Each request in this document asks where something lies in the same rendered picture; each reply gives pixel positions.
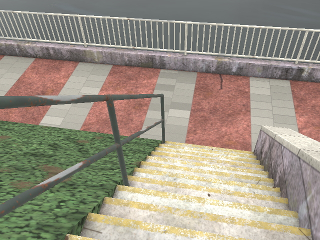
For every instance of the stairs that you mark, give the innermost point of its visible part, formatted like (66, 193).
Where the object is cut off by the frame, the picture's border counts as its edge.
(194, 192)

